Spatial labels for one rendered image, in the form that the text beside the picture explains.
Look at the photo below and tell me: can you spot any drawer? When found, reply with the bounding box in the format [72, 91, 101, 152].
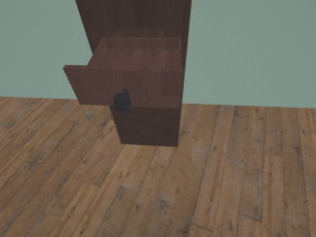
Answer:
[63, 37, 184, 109]

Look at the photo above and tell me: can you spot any handle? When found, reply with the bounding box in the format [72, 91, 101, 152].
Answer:
[113, 89, 130, 112]

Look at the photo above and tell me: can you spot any cabinet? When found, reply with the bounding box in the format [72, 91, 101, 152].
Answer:
[75, 0, 192, 147]

